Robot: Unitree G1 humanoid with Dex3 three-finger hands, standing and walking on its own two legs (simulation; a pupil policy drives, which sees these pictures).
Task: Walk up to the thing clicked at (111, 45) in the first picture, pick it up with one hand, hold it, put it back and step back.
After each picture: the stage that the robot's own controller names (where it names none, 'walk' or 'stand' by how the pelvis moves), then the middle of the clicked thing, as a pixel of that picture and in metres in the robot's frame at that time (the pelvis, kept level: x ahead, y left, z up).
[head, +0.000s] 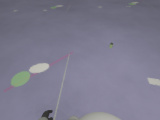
stand; (111, 45) +1.71 -0.43 -0.72
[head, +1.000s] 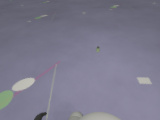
walk; (98, 49) +1.63 -0.02 -0.70
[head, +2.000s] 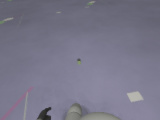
walk; (79, 61) +1.09 +0.29 -0.72
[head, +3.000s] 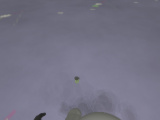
walk; (76, 79) +0.67 +0.23 -0.70
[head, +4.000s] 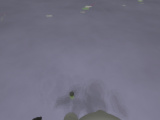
walk; (71, 95) +0.44 +0.19 -0.71
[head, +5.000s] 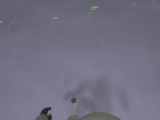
stand; (73, 101) +0.35 +0.20 -0.72
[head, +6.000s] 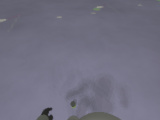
stand; (73, 104) +0.31 +0.19 -0.72
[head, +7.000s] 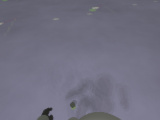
stand; (72, 105) +0.31 +0.21 -0.73
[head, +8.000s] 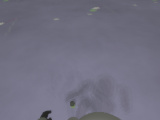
stand; (72, 104) +0.32 +0.21 -0.73
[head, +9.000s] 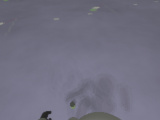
stand; (72, 105) +0.31 +0.22 -0.73
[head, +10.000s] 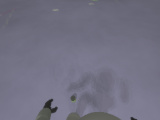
go down; (73, 99) +0.32 +0.21 -0.72
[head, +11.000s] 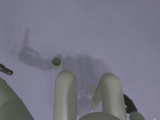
go down; (57, 63) +0.40 +0.24 -0.29
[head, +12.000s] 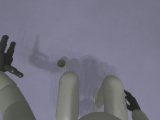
close in; (62, 64) +0.39 +0.24 -0.30
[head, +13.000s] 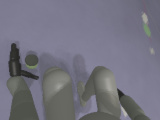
close in; (31, 62) +0.38 +0.28 -0.22
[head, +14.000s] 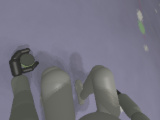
close; (27, 61) +0.37 +0.28 -0.22
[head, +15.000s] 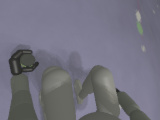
lift; (27, 61) +0.36 +0.28 -0.23
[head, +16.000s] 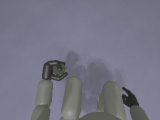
lift; (60, 71) +0.32 +0.22 -0.04
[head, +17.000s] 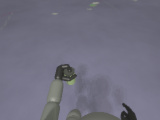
lift; (70, 76) +0.33 +0.16 +0.02
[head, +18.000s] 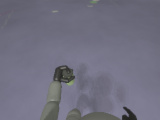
hold; (68, 77) +0.32 +0.17 +0.00
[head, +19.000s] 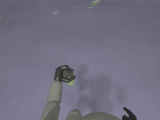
hold; (69, 76) +0.33 +0.17 +0.00
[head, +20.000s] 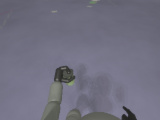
crouch; (69, 77) +0.33 +0.16 +0.00
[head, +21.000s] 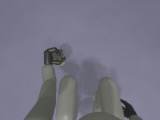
crouch; (59, 58) +0.43 +0.21 -0.10
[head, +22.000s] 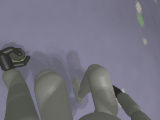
lower; (19, 58) +0.40 +0.29 -0.22
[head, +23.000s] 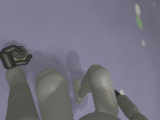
lower; (21, 56) +0.40 +0.29 -0.23
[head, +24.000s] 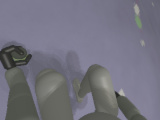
lower; (20, 56) +0.40 +0.29 -0.22
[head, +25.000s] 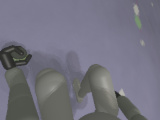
lower; (20, 56) +0.40 +0.29 -0.22
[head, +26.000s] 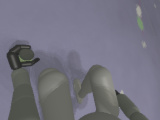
open; (26, 57) +0.39 +0.28 -0.23
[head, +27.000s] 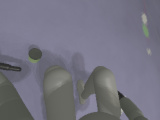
stand; (34, 56) +0.39 +0.27 -0.23
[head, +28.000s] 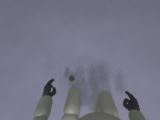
walk; (72, 79) +0.40 +0.20 -0.52
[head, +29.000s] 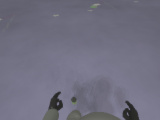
stand; (74, 100) +0.36 +0.18 -0.66
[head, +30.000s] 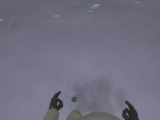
stand; (74, 100) +0.36 +0.18 -0.67
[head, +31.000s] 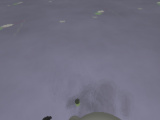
stand; (77, 102) +0.38 +0.17 -0.72
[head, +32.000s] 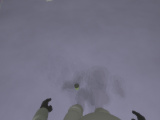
walk; (76, 86) +0.43 +0.16 -0.70
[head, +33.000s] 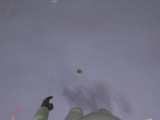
walk; (79, 72) +0.68 +0.17 -0.69
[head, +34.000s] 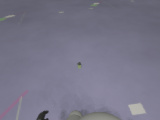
stand; (79, 65) +0.99 +0.24 -0.70
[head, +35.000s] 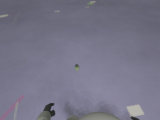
stand; (76, 67) +0.93 +0.25 -0.72
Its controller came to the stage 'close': yes
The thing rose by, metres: 0.71
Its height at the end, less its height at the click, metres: +0.00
